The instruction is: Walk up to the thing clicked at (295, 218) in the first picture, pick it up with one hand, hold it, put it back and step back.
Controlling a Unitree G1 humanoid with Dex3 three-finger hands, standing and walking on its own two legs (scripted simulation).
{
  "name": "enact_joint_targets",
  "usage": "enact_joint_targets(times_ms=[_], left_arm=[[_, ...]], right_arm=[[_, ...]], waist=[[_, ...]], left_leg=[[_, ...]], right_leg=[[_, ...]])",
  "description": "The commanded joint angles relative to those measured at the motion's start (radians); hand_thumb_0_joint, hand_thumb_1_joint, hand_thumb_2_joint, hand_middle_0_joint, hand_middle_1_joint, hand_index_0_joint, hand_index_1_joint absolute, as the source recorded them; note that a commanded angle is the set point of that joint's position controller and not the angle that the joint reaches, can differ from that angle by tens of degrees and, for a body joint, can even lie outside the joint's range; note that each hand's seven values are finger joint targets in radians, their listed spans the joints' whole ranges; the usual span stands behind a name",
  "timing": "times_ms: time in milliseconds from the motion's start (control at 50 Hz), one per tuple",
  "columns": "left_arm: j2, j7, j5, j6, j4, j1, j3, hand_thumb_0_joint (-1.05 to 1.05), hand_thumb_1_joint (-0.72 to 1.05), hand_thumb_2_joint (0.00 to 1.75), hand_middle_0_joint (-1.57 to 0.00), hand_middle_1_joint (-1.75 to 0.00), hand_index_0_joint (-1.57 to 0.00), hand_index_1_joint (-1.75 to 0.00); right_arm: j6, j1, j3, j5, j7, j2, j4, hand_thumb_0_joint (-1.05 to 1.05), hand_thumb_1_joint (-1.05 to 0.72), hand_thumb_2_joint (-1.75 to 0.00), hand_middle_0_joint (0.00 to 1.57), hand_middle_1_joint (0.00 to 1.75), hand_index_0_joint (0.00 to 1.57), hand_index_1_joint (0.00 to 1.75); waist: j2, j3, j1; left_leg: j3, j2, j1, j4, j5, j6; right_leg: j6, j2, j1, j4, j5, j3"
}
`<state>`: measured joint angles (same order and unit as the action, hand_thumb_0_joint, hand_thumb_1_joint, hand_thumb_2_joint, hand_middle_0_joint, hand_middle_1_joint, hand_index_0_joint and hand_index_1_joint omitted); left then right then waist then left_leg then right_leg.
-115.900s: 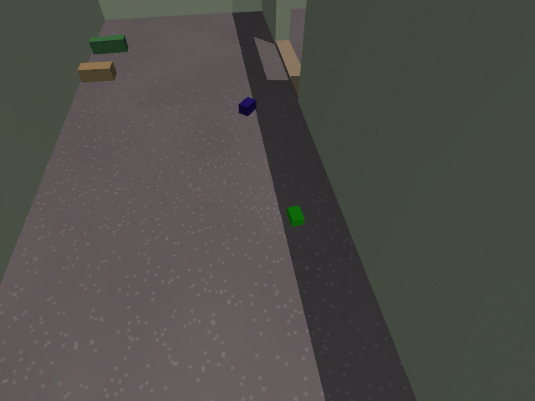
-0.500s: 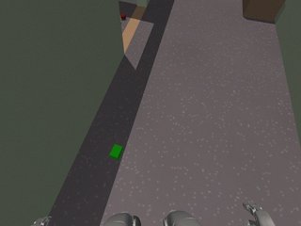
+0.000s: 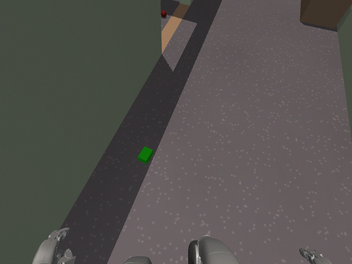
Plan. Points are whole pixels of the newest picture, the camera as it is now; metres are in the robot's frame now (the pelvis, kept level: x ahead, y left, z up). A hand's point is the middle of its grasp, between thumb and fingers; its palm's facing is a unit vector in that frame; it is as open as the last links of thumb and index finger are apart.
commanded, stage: step back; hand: left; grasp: from above
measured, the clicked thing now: (145, 155) +0.71 +0.16 -0.73
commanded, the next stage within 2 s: none
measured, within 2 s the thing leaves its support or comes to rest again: neither
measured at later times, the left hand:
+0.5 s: hand out of the picture -0.08 +0.22 -0.13, palm faces -0.09 -0.91 -0.40, open 7.4 cm
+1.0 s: hand out of the picture -0.22 +0.21 -0.15, palm faces -0.04 -0.93 -0.36, open 7.4 cm
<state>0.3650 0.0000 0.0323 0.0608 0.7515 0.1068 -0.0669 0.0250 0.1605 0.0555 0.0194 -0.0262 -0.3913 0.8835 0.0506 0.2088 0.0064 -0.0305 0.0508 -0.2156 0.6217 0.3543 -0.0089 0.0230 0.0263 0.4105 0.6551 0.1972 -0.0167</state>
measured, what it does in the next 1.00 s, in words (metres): walks backwards: right foot, then left foot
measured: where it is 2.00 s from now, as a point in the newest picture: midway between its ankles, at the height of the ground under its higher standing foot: outside the picture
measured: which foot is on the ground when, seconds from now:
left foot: down 0.00-0.42, up 0.44-0.72, down 0.74-1.00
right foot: down 0.00-0.00, up 0.02-0.36, down 0.38-0.76, up 0.78-1.00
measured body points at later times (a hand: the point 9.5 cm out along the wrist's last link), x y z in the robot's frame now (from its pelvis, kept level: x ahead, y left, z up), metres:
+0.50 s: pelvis -0.16 -0.04 +0.00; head -0.12 -0.06 +0.45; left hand -0.08 +0.27 -0.10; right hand -0.06 -0.37 -0.11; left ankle -0.08 +0.11 -0.67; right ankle -0.17 -0.16 -0.72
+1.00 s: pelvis -0.33 -0.05 +0.01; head -0.27 -0.03 +0.45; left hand -0.22 +0.26 -0.12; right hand -0.22 -0.37 -0.09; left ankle -0.26 +0.07 -0.72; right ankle -0.40 -0.19 -0.65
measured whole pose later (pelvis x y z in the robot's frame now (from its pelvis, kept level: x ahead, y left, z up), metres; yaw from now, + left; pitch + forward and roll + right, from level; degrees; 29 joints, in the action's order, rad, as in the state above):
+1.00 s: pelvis -0.33 -0.05 +0.01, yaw -3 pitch -1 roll -1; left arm 0.39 0.00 0.02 0.07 0.83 0.17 -0.08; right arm 0.02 0.14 0.04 0.04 -0.02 -0.36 0.83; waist 0.04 0.15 0.01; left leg 0.00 -0.03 -0.36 0.60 0.22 -0.02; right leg -0.01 -0.07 0.37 1.10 0.51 0.12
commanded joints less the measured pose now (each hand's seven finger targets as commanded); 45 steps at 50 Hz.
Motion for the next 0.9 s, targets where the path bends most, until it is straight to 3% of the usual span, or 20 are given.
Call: enact_joint_targets(times_ms=[0, 20, 100, 220, 300, 360, 380, 400, 420, 480, 500, 560, 640, 700, 720, 740, 760, 780, 840, 880], left_arm=[[0.207, 0.024, -0.011, -0.009, -0.091, -0.007, -0.075, 0.0, 0.9, 0.9, -0.2, -0.3, -0.2, -0.3], [0.225, 0.028, -0.001, -0.008, -0.081, -0.022, -0.085, 0.0, 0.9, 0.9, -0.2, -0.3, -0.2, -0.3], [0.201, 0.011, -0.021, -0.002, -0.021, 0.108, -0.088, 0.0, 0.9, 0.9, -0.2, -0.3, -0.2, -0.3], [0.184, 0.014, -0.009, -0.019, -0.033, 0.09, -0.075, 0.0, 0.9, 0.9, -0.2, -0.3, -0.2, -0.3], [0.18, 0.006, -0.014, -0.026, 0.011, 0.151, -0.071, 0.0, 0.9, 0.9, -0.2, -0.3, -0.2, -0.3], [0.207, 0.004, 0.002, -0.038, 0.078, 0.268, -0.081, 0.0, 0.9, 0.9, -0.2, -0.3, -0.2, -0.3], [0.292, 0.002, 0.018, -0.04, 0.063, 0.247, -0.106, 0.0, 0.9, 0.9, -0.2, -0.3, -0.2, -0.3], [0.392, 0.0, 0.013, -0.033, 0.013, 0.156, -0.125, 0.0, 0.9, 0.9, -0.2, -0.3, -0.2, -0.3], [0.419, 0.009, 0.015, -0.037, -0.026, 0.076, -0.123, 0.0, 0.9, 0.9, -0.2, -0.3, -0.2, -0.3], [0.258, 0.019, 0.012, -0.045, -0.04, -0.043, -0.085, 0.0, 0.9, 0.9, -0.2, -0.3, -0.2, -0.3], [0.251, 0.021, 0.014, -0.043, -0.039, -0.027, -0.089, 0.0, 0.9, 0.9, -0.2, -0.3, -0.2, -0.3], [0.229, 0.029, 0.018, -0.039, -0.039, 0.084, -0.08, 0.0, 0.9, 0.9, -0.2, -0.3, -0.2, -0.3], [0.246, 0.043, 0.011, -0.028, -0.057, 0.078, -0.08, 0.0, 0.9, 0.9, -0.2, -0.3, -0.2, -0.3], [0.238, 0.032, -0.01, -0.009, -0.074, 0.024, -0.063, 0.0, 0.9, 0.9, -0.2, -0.3, -0.2, -0.3], [0.204, 0.029, -0.012, -0.002, -0.08, 0.03, -0.053, 0.0, 0.9, 0.9, -0.2, -0.3, -0.2, -0.3], [0.165, 0.026, -0.02, -0.003, -0.085, 0.047, -0.047, 0.0, 0.9, 0.9, -0.2, -0.3, -0.2, -0.3], [0.197, 0.038, -0.02, -0.001, -0.078, 0.032, -0.058, 0.0, 0.9, 0.9, -0.2, -0.3, -0.2, -0.3], [0.223, 0.043, -0.015, 0.0, -0.071, 0.011, -0.065, 0.0, 0.9, 0.9, -0.2, -0.3, -0.2, -0.3], [0.215, 0.029, -0.025, 0.007, -0.014, 0.063, -0.074, 0.0, 0.9, 0.9, -0.2, -0.3, -0.2, -0.3], [0.219, 0.022, -0.019, 0.002, -0.004, 0.086, -0.075, 0.0, 0.9, 0.9, -0.2, -0.3, -0.2, -0.3]], right_arm=[[-0.02, 0.026, 0.091, 0.024, 0.002, -0.357, -0.091, 0.0, -0.9, -0.9, 0.2, 0.3, 0.2, 0.3], [-0.03, -0.036, 0.093, 0.022, -0.005, -0.36, -0.11, 0.0, -0.9, -0.9, 0.2, 0.3, 0.2, 0.3], [-0.039, -0.103, 0.055, 0.022, -0.013, -0.228, -0.128, 0.0, -0.9, -0.9, 0.2, 0.3, 0.2, 0.3], [-0.034, 0.018, 0.068, 0.008, -0.017, -0.232, -0.123, 0.0, -0.9, -0.9, 0.2, 0.3, 0.2, 0.3], [-0.014, -0.027, 0.076, 0.017, -0.011, -0.274, -0.145, 0.0, -0.9, -0.9, 0.2, 0.3, 0.2, 0.3], [0.007, -0.077, 0.062, -0.003, -0.003, -0.242, -0.161, 0.0, -0.9, -0.9, 0.2, 0.3, 0.2, 0.3], [0.01, -0.06, 0.049, -0.011, -0.004, -0.184, -0.176, 0.0, -0.9, -0.9, 0.2, 0.3, 0.2, 0.3], [0.009, -0.089, 0.05, -0.017, -0.02, -0.164, -0.194, 0.0, -0.9, -0.9, 0.2, 0.3, 0.2, 0.3], [0.01, -0.086, 0.07, -0.014, -0.027, -0.213, -0.176, 0.0, -0.9, -0.9, 0.2, 0.3, 0.2, 0.3], [0.001, 0.013, 0.053, -0.027, -0.012, -0.197, -0.104, 0.0, -0.9, -0.9, 0.2, 0.3, 0.2, 0.3], [-0.003, 0.024, 0.042, -0.025, -0.016, -0.173, -0.104, 0.0, -0.9, -0.9, 0.2, 0.3, 0.2, 0.3], [-0.013, -0.003, 0.031, -0.016, -0.022, -0.164, -0.116, 0.0, -0.9, -0.9, 0.2, 0.3, 0.2, 0.3], [-0.023, 0.035, 0.034, 0.0, -0.016, -0.155, -0.118, 0.0, -0.9, -0.9, 0.2, 0.3, 0.2, 0.3], [-0.027, 0.144, 0.05, 0.005, -0.008, -0.162, -0.063, 0.0, -0.9, -0.9, 0.2, 0.3, 0.2, 0.3], [-0.026, 0.13, 0.065, 0.018, -0.009, -0.198, -0.066, 0.0, -0.9, -0.9, 0.2, 0.3, 0.2, 0.3], [-0.025, 0.093, 0.082, 0.023, -0.01, -0.284, -0.08, 0.0, -0.9, -0.9, 0.2, 0.3, 0.2, 0.3], [-0.021, 0.036, 0.083, 0.025, -0.003, -0.343, -0.109, 0.0, -0.9, -0.9, 0.2, 0.3, 0.2, 0.3], [-0.027, 0.009, 0.089, 0.022, -0.009, -0.37, -0.124, 0.0, -0.9, -0.9, 0.2, 0.3, 0.2, 0.3], [-0.027, -0.103, 0.053, 0.033, -0.015, -0.244, -0.137, 0.0, -0.9, -0.9, 0.2, 0.3, 0.2, 0.3], [-0.027, -0.061, 0.048, 0.022, -0.013, -0.216, -0.128, 0.0, -0.9, -0.9, 0.2, 0.3, 0.2, 0.3]], waist=[[-0.277, -0.217, -0.05], [-0.28, -0.169, -0.042], [-0.159, -0.162, 0.043], [-0.201, -0.241, -0.039], [-0.297, -0.282, -0.022], [-0.196, -0.303, 0.034], [0.043, -0.259, 0.025], [0.218, -0.209, 0.048], [0.254, -0.142, 0.05], [0.088, -0.149, -0.038], [0.114, -0.172, -0.028], [0.115, -0.182, 0.036], [0.174, -0.246, 0.035], [0.09, -0.298, -0.014], [-0.004, -0.3, -0.003], [-0.219, -0.296, 0.014], [-0.225, -0.266, 0.005], [-0.278, -0.238, -0.024], [-0.164, -0.188, 0.043], [-0.16, -0.192, 0.029]], left_leg=[[-0.482, -0.467, -0.084, -0.324, -0.297, -0.281], [-0.549, -0.517, -0.202, -0.346, -0.308, -0.332], [-0.182, -0.269, -0.06, -0.241, -0.424, -0.18], [-0.183, -0.311, 0.206, -0.143, -0.535, -0.259], [-0.17, -0.304, 0.087, -0.121, -0.458, -0.213], [-0.092, -0.203, -0.121, 0.002, -0.224, -0.112], [-0.051, -0.074, -0.323, 0.162, 0.006, -0.041], [-0.049, 0.049, -0.342, 0.371, 0.249, 0.005], [-0.122, 0.0, -0.248, 0.534, 0.269, 0.013], [-0.132, 0.072, -0.259, 0.605, 0.124, 0.001], [-0.116, 0.078, -0.287, 0.595, 0.118, 0.009], [-0.076, 0.066, -0.331, 0.454, 0.149, 0.024], [-0.023, -0.027, -0.247, 0.151, 0.181, 0.014], [0.036, -0.019, -0.018, -0.226, -0.156, -0.011], [-0.116, -0.102, 0.063, -0.235, -0.254, -0.046], [-0.364, -0.303, 0.129, -0.248, -0.445, -0.136], [-0.43, -0.421, -0.014, -0.25, -0.47, -0.255], [-0.527, -0.504, -0.165, -0.286, -0.44, -0.335], [-0.229, -0.311, -0.153, -0.239, -0.457, -0.229], [-0.202, -0.29, -0.054, -0.201, -0.471, -0.219]], right_leg=[[-0.014, -0.124, 0.035, 0.357, 0.437, 0.132], [-0.015, -0.098, -0.01, 0.539, 0.442, 0.214], [-0.008, -0.16, 0.092, 0.647, 0.26, 0.229], [-0.074, -0.089, 0.115, 0.361, 0.329, 0.159], [-0.047, -0.034, -0.098, 0.02, 0.268, 0.059], [0.008, -0.028, -0.307, -0.242, 0.03, 0.064], [0.061, 0.134, -0.313, -0.274, 0.078, 0.349], [0.209, 0.322, -0.102, -0.348, 0.09, 0.516], [0.287, 0.41, 0.1, -0.404, 0.102, 0.64], [0.176, 0.189, -0.037, -0.232, -0.231, 0.237], [0.157, 0.161, -0.092, -0.194, -0.287, 0.2], [0.161, 0.154, -0.25, -0.162, -0.362, 0.206], [0.189, 0.236, -0.356, -0.115, -0.446, 0.258], [0.117, 0.173, -0.261, 0.019, -0.327, 0.188], [0.064, 0.115, -0.119, 0.086, -0.161, 0.166], [0.015, -0.035, 0.057, 0.264, 0.133, 0.067], [-0.002, -0.091, 0.057, 0.42, 0.437, 0.109], [-0.006, -0.067, -0.01, 0.561, 0.466, 0.173], [-0.003, -0.12, 0.027, 0.682, 0.327, 0.221], [-0.022, -0.127, 0.075, 0.654, 0.301, 0.188]])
